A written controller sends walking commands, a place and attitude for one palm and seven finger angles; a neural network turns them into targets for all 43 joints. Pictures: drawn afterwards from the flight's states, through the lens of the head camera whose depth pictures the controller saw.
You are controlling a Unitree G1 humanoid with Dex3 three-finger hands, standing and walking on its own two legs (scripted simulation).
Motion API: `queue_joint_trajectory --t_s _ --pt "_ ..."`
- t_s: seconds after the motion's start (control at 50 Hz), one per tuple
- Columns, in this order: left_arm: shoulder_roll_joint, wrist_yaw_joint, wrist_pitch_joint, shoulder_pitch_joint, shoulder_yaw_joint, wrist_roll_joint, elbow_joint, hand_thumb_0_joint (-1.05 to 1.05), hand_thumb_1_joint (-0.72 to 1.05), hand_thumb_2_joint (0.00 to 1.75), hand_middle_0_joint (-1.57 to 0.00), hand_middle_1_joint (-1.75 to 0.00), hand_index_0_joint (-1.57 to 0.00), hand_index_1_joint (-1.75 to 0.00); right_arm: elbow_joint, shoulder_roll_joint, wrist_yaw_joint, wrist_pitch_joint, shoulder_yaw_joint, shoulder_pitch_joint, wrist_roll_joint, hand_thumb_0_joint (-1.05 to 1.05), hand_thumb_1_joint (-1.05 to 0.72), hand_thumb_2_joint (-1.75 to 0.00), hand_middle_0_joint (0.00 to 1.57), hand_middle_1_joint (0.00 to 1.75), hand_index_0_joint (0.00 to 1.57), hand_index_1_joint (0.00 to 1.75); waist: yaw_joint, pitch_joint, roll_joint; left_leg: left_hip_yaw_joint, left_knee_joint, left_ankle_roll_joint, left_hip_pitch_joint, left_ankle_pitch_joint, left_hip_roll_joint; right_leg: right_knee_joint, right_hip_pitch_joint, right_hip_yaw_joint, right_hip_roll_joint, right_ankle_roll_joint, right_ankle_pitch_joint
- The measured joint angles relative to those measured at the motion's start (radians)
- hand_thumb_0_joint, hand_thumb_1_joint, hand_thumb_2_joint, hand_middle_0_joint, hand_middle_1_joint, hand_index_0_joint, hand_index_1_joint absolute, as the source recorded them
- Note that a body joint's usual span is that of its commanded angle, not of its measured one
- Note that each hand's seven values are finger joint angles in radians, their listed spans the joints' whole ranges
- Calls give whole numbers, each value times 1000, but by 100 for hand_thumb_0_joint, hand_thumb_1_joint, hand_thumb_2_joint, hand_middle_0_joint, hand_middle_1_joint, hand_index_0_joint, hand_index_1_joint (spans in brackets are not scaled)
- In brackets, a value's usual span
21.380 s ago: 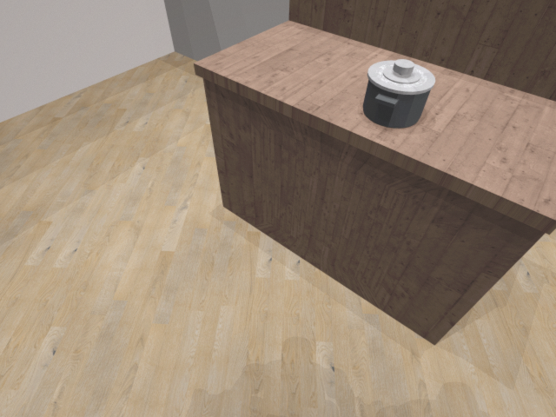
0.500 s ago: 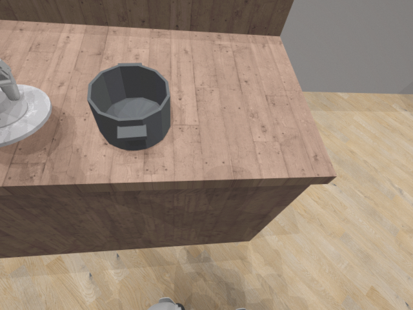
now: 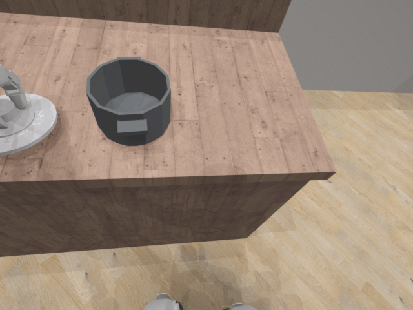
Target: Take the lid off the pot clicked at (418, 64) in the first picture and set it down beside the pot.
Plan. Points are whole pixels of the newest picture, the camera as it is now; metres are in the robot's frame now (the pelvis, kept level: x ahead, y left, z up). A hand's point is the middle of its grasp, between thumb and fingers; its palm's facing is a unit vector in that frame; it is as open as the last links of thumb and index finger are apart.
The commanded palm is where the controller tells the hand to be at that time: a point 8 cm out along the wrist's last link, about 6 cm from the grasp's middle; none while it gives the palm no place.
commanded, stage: lower the lid onto the table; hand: left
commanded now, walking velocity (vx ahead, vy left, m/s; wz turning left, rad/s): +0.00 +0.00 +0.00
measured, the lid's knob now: (1, 111) +0.48 +0.36 +0.06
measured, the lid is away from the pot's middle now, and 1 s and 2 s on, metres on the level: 0.23 0.25 0.25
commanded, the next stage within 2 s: open the fingers wide in 0.18 s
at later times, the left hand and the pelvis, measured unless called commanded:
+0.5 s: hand out of the picture +0.44 +0.36 +0.07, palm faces -0.42 -0.14 -0.90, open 7.8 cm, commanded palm +0.48 +0.35 +0.13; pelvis +0.00 -0.01 -0.01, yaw +1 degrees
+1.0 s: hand out of the picture +0.43 +0.36 +0.08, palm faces -0.43 -0.12 -0.89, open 8.9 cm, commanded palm +0.48 +0.35 +0.13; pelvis -0.01 -0.02 -0.01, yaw +2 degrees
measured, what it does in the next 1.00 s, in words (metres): stands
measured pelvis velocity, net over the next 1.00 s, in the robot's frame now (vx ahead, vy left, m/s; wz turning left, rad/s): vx -0.01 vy -0.02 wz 0.03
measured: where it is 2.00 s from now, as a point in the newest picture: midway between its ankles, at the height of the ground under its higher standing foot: outside the picture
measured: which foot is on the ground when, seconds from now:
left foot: down 0.00-1.00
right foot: down 0.00-1.00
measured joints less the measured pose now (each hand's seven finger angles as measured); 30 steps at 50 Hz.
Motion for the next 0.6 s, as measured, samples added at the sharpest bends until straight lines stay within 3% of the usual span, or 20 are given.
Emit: queue_joint_trajectory --t_s 0.28,0.34,0.42,0.5,0.6 --pt "11 13 -6 -8 7 5 10 -1 28 71 -60 -97 -59 -95 -2 11 -6 14 7 -7 4 0 -90 -90 20 30 21 30 -6 -11 4 -9 48 -3 -61 -20 6 46 -58 0 11 7 -16" --pt "9 36 -23 90 112 12 -77 -1 29 71 -60 -97 -58 -95 -32 17 16 42 -13 -2 -12 0 -90 -90 20 30 21 30 -3 -11 9 -4 49 -5 -59 -21 6 54 -62 5 11 1 -19" --pt "-10 67 -37 146 141 22 -134 -1 30 69 -59 -98 -57 -96 -40 29 38 84 -18 -13 -20 0 -90 -90 20 30 21 30 11 -8 3 -9 51 -7 -54 -21 3 57 -54 2 9 6 -29" --pt "-18 79 -34 159 141 25 -153 0 31 68 -58 -98 -56 -96 -44 36 43 101 -16 -32 -20 0 -90 -90 20 30 21 30 20 -4 1 -24 50 -13 -49 -15 0 55 -45 -8 11 2 -26" --pt "-21 72 -11 135 77 17 -129 -1 32 67 -57 -98 -55 -97 -45 34 39 98 -13 -56 -12 0 -90 -90 20 30 21 30 32 1 -5 -37 51 -17 -41 -8 -2 57 -33 -20 12 5 -26"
